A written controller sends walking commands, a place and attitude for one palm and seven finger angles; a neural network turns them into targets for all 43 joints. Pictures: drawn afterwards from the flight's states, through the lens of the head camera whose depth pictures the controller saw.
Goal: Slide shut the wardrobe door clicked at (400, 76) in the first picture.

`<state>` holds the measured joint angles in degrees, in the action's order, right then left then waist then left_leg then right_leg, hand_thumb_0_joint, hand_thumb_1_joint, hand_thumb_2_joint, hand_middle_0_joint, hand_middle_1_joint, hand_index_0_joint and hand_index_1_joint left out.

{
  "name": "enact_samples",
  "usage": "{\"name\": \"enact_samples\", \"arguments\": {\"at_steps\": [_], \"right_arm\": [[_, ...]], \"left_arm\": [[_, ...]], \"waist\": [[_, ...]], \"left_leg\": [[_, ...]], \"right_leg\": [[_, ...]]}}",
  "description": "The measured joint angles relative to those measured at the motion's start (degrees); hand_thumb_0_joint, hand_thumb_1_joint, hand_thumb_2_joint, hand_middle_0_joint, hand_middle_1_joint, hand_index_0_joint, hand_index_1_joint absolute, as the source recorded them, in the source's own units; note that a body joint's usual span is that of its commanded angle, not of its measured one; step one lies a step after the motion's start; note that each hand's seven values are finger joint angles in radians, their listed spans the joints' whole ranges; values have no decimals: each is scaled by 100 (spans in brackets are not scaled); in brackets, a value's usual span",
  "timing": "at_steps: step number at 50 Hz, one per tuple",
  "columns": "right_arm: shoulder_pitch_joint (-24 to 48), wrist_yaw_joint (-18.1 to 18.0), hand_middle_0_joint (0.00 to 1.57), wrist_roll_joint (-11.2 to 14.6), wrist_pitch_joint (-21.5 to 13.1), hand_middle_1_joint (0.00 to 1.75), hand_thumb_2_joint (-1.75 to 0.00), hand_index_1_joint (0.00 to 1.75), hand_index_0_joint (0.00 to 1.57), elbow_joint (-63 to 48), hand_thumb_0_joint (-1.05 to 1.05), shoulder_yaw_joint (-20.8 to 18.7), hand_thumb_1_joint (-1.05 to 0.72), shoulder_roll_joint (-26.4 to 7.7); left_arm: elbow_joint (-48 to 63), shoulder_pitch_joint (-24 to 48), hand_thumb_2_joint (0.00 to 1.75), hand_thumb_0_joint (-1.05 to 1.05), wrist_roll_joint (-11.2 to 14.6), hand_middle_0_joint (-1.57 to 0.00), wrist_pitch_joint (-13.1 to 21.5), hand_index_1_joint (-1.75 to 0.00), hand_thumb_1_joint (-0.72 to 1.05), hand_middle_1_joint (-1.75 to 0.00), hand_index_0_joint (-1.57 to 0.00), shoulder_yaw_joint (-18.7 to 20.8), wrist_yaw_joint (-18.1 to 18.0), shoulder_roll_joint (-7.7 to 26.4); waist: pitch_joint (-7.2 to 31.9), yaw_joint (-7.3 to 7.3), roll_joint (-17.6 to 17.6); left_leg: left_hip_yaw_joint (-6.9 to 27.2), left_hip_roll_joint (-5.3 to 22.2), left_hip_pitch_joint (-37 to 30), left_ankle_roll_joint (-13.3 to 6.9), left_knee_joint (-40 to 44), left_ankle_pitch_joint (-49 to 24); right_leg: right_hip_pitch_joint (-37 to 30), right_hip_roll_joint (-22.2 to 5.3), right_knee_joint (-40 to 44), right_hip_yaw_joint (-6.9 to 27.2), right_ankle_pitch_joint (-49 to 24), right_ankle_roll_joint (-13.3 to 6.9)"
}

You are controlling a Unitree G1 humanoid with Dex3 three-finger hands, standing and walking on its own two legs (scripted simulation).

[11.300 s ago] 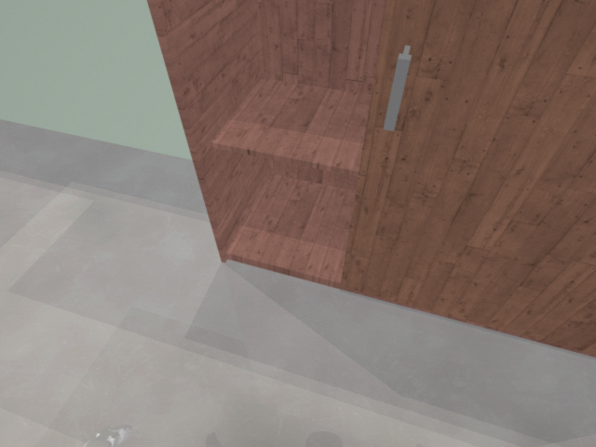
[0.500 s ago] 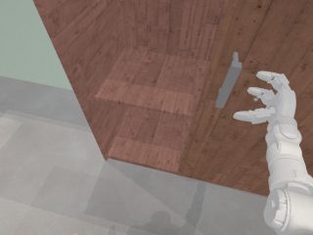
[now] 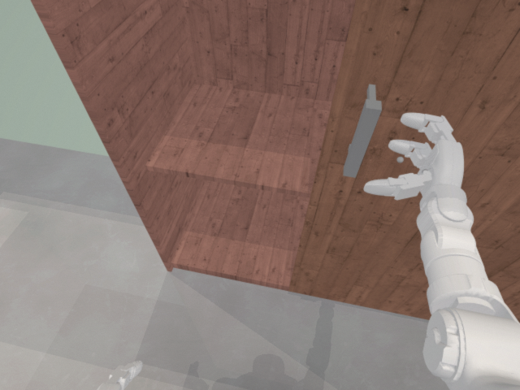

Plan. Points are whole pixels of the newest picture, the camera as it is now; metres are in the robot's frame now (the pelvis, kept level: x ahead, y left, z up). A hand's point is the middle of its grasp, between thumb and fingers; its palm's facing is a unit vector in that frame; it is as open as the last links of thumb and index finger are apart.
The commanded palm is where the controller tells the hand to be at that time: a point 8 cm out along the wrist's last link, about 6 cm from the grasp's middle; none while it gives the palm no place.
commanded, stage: move the hooked fingers beside the handle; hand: right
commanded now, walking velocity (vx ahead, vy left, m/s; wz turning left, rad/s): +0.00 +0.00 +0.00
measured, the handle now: (360, 132) +0.51 -0.09 +0.12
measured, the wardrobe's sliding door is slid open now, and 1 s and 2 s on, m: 0.48 0.48 0.48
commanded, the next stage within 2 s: feel for the door with the fingertips in 0.12 s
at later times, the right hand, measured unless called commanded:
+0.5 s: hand (372, 159) +0.45 -0.11 +0.13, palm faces +0.07 +1.00 +0.01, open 14.0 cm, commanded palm +0.42 -0.16 +0.13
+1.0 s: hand (378, 150) +0.46 -0.11 +0.14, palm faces +0.10 +1.00 +0.00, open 14.0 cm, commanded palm +0.43 -0.17 +0.13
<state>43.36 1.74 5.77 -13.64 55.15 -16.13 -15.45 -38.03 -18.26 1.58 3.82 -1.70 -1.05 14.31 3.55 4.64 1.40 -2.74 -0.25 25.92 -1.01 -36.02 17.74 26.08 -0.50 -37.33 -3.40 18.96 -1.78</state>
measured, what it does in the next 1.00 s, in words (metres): stands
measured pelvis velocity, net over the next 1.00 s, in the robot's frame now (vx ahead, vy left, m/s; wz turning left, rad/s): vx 0.00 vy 0.02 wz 0.00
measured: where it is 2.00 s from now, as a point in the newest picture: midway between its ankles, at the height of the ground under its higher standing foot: outside the picture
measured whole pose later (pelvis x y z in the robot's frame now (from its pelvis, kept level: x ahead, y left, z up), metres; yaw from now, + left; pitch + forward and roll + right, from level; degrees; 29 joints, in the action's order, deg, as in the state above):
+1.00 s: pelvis +0.00 +0.02 +0.00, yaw +0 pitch +7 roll +0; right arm 45.5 0.4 6.8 -15.1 56.7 -14.8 -14.5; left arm -39.5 -20.2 1.7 3.1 -0.6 -1.1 15.5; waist 3.2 4.7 2.2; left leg -3.6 -1.5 25.8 -2.8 -35.5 17.2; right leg 25.7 -1.6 -36.0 -2.5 17.7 -0.1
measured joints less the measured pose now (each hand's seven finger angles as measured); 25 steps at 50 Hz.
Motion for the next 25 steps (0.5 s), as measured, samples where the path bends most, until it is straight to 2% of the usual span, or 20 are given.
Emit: {"name": "enact_samples", "arguments": {"at_steps": [3,10,15,21,25], "right_arm": [[6,6,30,-35,18,120,-30,120,30,42,-2,-34,50,-83],[-296,92,30,143,-66,120,-30,120,29,-363,-2,-1,49,-21],[-260,66,30,120,73,120,-30,120,29,-341,-2,126,50,17],[-467,-149,30,153,75,120,-30,120,29,-789,-2,324,50,337],[-511,-317,30,76,116,120,-30,120,29,-822,-2,370,50,509]], "left_arm": [[56,-71,90,1,-4,-21,-26,-30,90,-30,-20,1,6,-1],[-45,-280,90,1,9,-21,-78,-30,90,-30,-20,58,17,23],[-107,-289,90,1,31,-21,-102,-30,90,-30,-20,77,12,37],[-99,-248,90,1,1,-20,-46,-30,90,-30,-20,159,60,58],[-87,-156,90,1,-4,-20,-74,-30,90,-30,-20,131,89,26]], "waist": [[-24,11,14],[-9,-51,68],[-21,-29,67],[13,-57,125],[55,-53,110]], "left_leg": [[9,-10,35,-10,-14,4],[12,-44,-17,-26,32,14],[-38,-52,-57,-50,49,25],[-20,-63,-87,-68,77,13],[-6,-77,-130,-90,63,28]], "right_leg": [[28,-10,-11,-8,6,8],[-22,-41,21,-8,27,33],[-39,-48,24,44,26,53],[-95,-56,88,27,1,78],[-167,-69,122,14,-5,98]]}}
